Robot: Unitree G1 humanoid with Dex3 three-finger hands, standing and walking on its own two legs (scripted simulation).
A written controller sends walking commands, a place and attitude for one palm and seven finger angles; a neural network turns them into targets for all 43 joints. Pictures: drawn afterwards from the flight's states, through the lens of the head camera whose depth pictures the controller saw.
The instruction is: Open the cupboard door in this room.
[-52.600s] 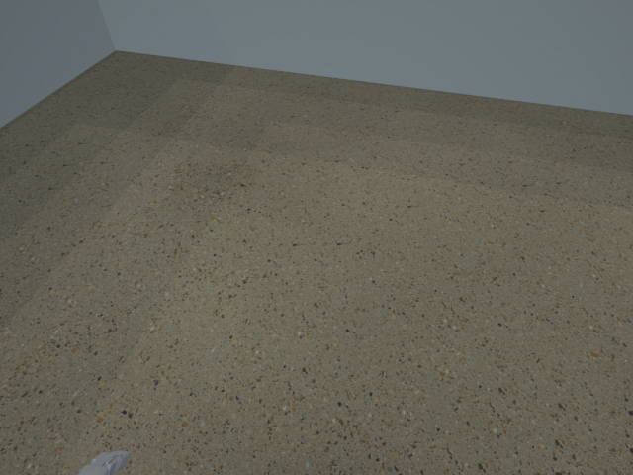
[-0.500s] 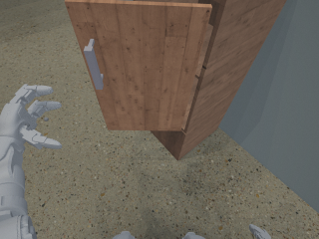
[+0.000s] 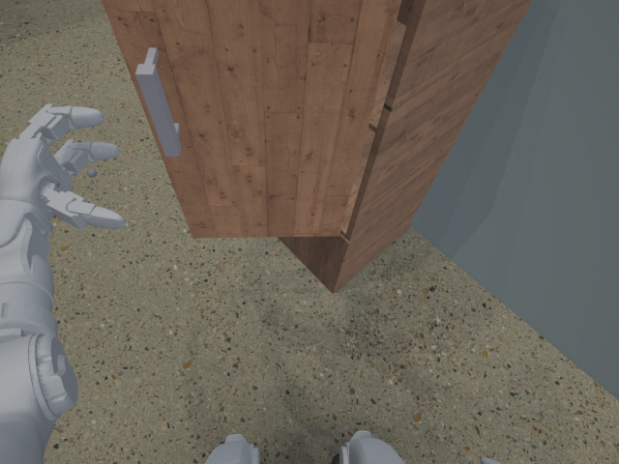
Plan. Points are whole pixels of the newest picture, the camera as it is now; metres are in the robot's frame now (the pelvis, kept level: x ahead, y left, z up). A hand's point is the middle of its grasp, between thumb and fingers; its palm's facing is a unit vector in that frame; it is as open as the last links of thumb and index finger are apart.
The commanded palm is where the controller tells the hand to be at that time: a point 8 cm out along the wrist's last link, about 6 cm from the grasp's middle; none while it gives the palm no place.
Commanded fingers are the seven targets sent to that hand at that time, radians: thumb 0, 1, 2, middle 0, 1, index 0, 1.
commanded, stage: move the hooked fingers beside the handle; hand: left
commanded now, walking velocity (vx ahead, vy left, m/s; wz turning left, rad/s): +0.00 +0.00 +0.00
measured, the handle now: (163, 105) +0.59 +0.20 +0.08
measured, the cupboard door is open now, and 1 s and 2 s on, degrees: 51 51 51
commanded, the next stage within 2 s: none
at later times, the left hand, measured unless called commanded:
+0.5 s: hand (107, 125) +0.53 +0.26 +0.10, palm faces +0.01 -1.00 -0.01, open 14.0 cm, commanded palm +0.52 +0.30 +0.08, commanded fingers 0.00 -0.50 0.30 -0.30 -1.20 -0.30 -1.20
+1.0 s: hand (100, 126) +0.53 +0.27 +0.09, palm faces +0.00 -1.00 -0.01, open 14.0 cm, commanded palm +0.51 +0.30 +0.08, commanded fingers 0.00 -0.50 0.30 -0.30 -1.20 -0.30 -1.20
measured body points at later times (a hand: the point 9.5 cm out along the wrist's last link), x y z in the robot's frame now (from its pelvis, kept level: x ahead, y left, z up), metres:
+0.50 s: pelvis +0.00 +0.00 -0.01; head +0.15 +0.02 +0.41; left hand +0.52 +0.31 +0.10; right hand -0.03 -0.28 -0.10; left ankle +0.01 +0.10 -0.69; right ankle +0.02 -0.13 -0.69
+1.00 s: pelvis +0.02 +0.01 -0.01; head +0.16 +0.04 +0.42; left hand +0.53 +0.32 +0.09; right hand +0.00 -0.25 -0.10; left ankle +0.01 +0.10 -0.69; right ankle +0.02 -0.13 -0.69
